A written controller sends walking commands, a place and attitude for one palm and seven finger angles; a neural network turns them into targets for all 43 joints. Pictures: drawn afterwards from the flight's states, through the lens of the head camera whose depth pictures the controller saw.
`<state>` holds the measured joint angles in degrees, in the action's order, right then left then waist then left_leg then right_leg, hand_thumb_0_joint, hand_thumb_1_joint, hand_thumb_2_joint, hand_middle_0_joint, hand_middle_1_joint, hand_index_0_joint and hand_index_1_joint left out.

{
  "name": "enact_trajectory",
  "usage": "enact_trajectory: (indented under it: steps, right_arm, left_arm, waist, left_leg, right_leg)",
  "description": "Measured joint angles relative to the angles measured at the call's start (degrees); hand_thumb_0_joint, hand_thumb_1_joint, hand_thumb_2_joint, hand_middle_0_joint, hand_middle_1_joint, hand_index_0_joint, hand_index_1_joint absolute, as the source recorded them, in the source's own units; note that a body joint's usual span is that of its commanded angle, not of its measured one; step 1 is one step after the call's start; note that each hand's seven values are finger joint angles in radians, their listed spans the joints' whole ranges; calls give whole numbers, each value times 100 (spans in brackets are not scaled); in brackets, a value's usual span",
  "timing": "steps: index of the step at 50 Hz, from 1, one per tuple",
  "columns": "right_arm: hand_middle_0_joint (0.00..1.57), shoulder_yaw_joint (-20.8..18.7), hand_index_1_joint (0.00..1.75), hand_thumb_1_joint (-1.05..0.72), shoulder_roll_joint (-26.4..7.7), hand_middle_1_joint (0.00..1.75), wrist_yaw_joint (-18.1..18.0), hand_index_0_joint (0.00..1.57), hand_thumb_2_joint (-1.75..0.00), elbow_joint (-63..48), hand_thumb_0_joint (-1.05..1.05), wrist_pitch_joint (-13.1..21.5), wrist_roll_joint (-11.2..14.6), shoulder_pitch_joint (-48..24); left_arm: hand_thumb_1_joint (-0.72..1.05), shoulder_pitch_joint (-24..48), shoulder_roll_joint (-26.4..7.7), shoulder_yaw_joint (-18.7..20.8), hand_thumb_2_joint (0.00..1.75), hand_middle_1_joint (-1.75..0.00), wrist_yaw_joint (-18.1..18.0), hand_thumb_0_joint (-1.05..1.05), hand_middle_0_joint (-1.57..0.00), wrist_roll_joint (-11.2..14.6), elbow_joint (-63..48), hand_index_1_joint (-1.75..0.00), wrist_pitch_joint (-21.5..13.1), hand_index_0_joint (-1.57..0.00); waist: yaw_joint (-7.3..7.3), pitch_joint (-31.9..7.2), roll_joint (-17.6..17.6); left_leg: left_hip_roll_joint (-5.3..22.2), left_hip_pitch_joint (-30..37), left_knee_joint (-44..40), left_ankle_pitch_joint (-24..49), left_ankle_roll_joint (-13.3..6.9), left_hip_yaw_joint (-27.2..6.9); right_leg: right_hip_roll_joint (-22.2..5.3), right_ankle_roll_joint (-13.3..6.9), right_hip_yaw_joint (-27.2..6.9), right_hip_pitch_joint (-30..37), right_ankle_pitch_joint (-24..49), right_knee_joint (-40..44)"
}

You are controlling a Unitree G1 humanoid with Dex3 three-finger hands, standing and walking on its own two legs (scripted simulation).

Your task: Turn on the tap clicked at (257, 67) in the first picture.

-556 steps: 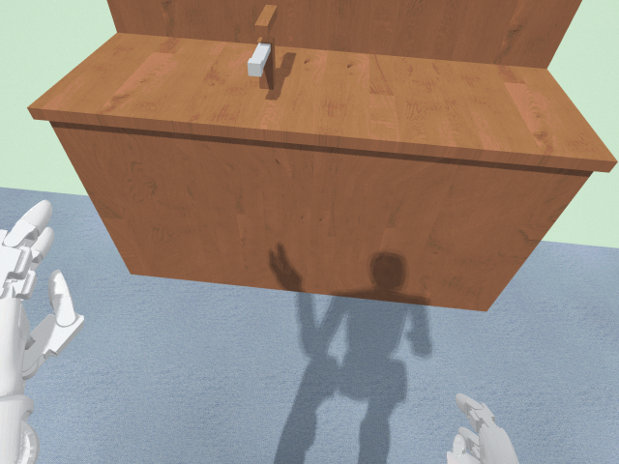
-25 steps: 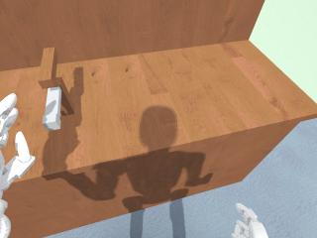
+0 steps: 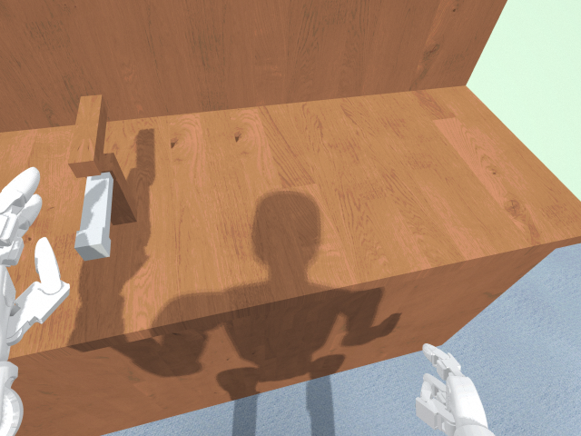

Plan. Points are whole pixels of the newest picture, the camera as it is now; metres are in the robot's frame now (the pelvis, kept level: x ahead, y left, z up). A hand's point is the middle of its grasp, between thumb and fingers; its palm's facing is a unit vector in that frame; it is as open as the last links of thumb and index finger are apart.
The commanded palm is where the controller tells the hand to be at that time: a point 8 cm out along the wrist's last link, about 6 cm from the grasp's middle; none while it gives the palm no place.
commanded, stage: come to a stop and stand still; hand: left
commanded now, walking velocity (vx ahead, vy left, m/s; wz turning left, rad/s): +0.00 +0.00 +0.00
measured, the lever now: (93, 244) +0.30 +0.26 +0.11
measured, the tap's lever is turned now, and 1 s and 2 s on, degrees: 0 0 0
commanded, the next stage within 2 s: look again from close up in 0.06 s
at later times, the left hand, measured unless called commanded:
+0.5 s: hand (78, 335) +0.18 +0.22 +0.14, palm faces +0.21 -0.88 -0.42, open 7.4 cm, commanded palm +0.13 +0.28 +0.17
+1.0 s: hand (41, 332) +0.18 +0.24 +0.16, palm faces +0.34 -0.86 -0.36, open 7.4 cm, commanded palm +0.11 +0.28 +0.17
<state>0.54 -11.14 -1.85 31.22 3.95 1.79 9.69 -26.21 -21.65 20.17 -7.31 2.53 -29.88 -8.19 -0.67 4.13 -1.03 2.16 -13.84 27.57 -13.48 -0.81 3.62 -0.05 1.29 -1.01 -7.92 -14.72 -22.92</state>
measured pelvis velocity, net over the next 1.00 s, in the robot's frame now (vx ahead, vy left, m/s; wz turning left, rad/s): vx -0.05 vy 0.00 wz -0.02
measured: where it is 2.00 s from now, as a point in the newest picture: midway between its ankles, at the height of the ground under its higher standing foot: outside the picture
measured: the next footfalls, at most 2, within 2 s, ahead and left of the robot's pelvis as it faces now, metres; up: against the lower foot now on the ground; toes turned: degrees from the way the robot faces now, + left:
none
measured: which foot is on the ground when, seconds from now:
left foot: down 0.00-1.00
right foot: down 0.00-1.00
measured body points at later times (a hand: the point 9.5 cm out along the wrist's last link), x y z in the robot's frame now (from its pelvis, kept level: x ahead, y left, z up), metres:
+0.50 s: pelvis -0.04 +0.01 -0.01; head -0.03 +0.01 +0.44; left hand +0.17 +0.27 +0.16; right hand +0.11 -0.23 -0.08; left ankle +0.01 +0.11 -0.74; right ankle -0.03 -0.13 -0.74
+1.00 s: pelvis -0.05 +0.00 -0.01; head -0.03 +0.02 +0.44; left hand +0.15 +0.29 +0.18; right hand +0.13 -0.20 -0.07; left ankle +0.01 +0.11 -0.74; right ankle -0.03 -0.13 -0.74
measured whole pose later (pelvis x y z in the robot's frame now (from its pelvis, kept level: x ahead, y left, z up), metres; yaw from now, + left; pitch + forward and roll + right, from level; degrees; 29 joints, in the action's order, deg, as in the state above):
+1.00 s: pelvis -0.05 +0.00 -0.01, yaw -1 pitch -3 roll -2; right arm 1.7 -9.0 1.3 30.2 7.8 1.4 13.0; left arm -20.9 -20.8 20.4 -3.6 1.9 -26.0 -10.5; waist -2.0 5.2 -0.3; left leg 4.4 -17.0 31.5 -11.7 -0.8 4.2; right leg 1.1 0.7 1.0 -11.0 -11.8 -25.8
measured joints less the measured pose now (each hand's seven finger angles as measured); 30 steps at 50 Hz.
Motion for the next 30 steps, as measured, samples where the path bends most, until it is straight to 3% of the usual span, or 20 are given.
enact_trajectory:
  steps: [8,9,11,13,16,19,22,25,30]
  right_arm:
    - [20,14,30,-90,16,30,-5,20,-90,51,1,-65,3,111]
    - [20,-48,30,-90,29,30,-7,20,-90,45,1,35,-101,198]
    - [20,-101,30,-90,43,30,47,20,-90,177,1,158,-136,180]
    - [20,-94,30,-90,5,30,212,20,-90,233,1,183,-115,37]
    - [20,-113,30,-90,-71,30,449,21,-90,68,1,236,-19,-42]
    - [20,-79,30,-90,-121,30,456,21,-90,-75,1,227,26,2]
    - [20,-28,30,-90,-44,30,265,21,-90,-85,1,130,9,115]
    - [20,-26,30,-90,-46,30,73,20,-90,-56,1,105,-25,291]
    - [20,-55,30,-91,-185,30,-39,20,-90,119,1,233,-33,473]
  left_arm:
    - [89,-37,-1,-33,90,-30,-8,2,-21,10,-11,-30,12,-21]
    - [89,244,-190,45,90,-30,142,2,-22,-176,78,-30,14,-22]
    - [89,1236,-735,388,90,-30,295,2,-22,-285,630,-30,-196,-22]
    - [89,1819,-876,737,90,-30,253,2,-22,-172,1004,-30,-213,-22]
    - [90,1515,-482,809,90,-30,172,2,-21,-5,816,-30,-125,-21]
    - [90,635,11,253,90,-30,285,2,-20,-8,395,-30,-108,-21]
    - [90,-39,65,-153,90,-30,410,1,-21,-5,251,-30,-148,-21]
    - [89,-202,42,-214,90,-30,404,1,-22,4,363,-30,-159,-22]
    - [89,236,34,65,90,-30,243,2,-22,-42,632,-30,-216,-22]
  waist:
    - [34,-27,39]
    - [-96,-21,46]
    - [-335,129,-31]
    - [-371,274,-61]
    - [-200,281,99]
    - [66,183,349]
    - [219,59,232]
    - [166,21,116]
    - [-25,45,134]
  left_leg:
    - [-22,6,11,18,-12,-29]
    - [7,-71,75,14,-3,-35]
    - [8,-178,146,51,28,-15]
    - [-27,-181,162,106,18,92]
    - [-42,-174,268,75,-40,282]
    - [50,-202,374,24,-51,300]
    - [51,-216,332,80,-47,304]
    - [54,-181,248,155,-54,306]
    - [61,-200,218,244,-96,234]
  right_leg:
    - [-20,11,32,20,2,-14]
    - [7,5,35,-38,12,-36]
    - [6,-34,15,-244,-18,-288]
    - [-36,-56,-81,-444,-84,-641]
    - [-125,15,-70,-542,-187,-852]
    - [-48,46,-72,-482,-47,-720]
    - [-44,18,-75,-509,-5,-703]
    - [-36,11,-77,-477,66,-625]
    - [-25,32,-4,-381,240,-409]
